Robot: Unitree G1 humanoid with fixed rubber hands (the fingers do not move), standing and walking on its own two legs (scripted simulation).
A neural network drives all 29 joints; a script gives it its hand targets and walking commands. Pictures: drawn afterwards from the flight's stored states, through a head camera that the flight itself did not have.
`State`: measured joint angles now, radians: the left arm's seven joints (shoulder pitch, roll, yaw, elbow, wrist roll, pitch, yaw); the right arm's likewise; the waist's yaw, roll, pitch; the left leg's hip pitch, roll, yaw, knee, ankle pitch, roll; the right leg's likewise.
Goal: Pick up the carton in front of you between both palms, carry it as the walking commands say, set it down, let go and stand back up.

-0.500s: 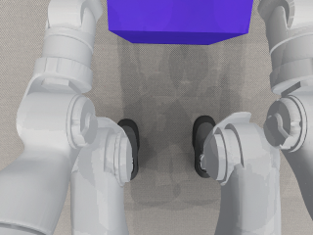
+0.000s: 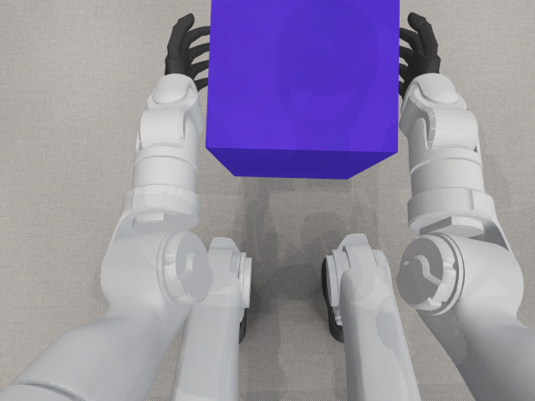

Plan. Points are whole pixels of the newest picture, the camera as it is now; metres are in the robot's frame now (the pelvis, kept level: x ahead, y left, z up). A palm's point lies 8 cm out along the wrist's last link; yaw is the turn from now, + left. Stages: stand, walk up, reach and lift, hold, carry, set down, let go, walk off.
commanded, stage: reach and lift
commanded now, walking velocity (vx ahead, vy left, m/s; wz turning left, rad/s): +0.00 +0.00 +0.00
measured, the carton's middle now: (296, 101) +0.52 -0.02 -0.14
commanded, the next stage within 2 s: none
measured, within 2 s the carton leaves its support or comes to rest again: neither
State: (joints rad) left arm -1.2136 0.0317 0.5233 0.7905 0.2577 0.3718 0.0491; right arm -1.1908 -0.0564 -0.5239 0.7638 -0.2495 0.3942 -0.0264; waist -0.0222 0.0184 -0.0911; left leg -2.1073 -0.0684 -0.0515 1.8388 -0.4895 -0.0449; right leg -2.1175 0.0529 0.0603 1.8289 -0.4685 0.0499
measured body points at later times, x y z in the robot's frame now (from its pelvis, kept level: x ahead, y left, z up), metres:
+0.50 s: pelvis +0.04 +0.00 +0.12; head +0.24 -0.01 +0.52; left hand +0.50 +0.14 +0.08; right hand +0.49 -0.17 +0.07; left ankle +0.12 +0.13 -0.43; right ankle +0.12 -0.13 -0.43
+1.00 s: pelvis +0.08 +0.00 +0.25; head +0.16 +0.00 +0.70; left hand +0.44 +0.14 +0.23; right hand +0.44 -0.16 +0.23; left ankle +0.12 +0.13 -0.43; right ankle +0.12 -0.13 -0.43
